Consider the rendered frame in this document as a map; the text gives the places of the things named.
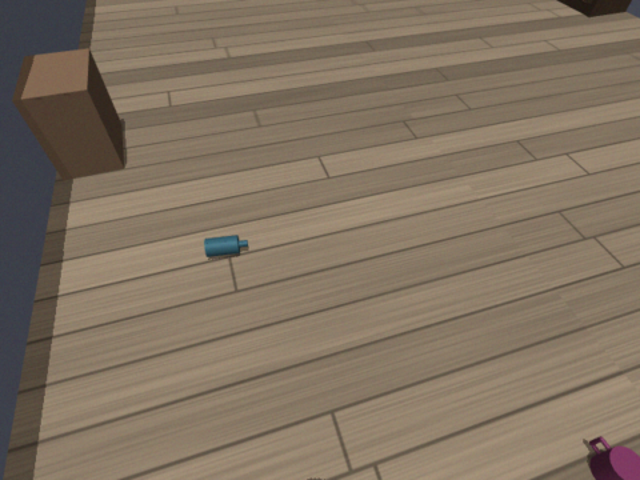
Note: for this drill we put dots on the bookshelf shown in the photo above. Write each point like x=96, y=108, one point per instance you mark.
x=592, y=8

